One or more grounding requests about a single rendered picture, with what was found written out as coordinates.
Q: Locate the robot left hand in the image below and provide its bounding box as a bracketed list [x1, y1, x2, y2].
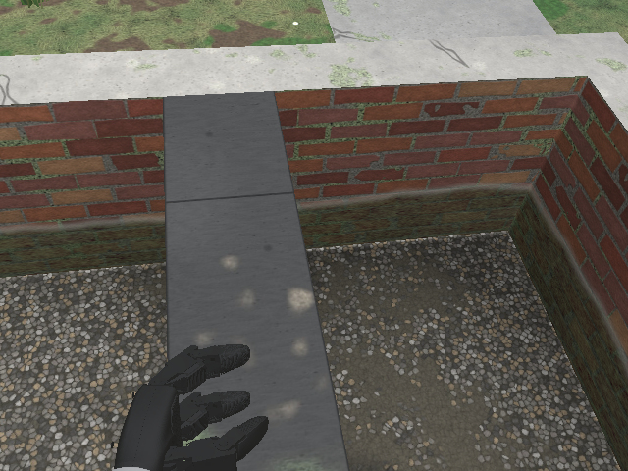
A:
[111, 344, 269, 471]

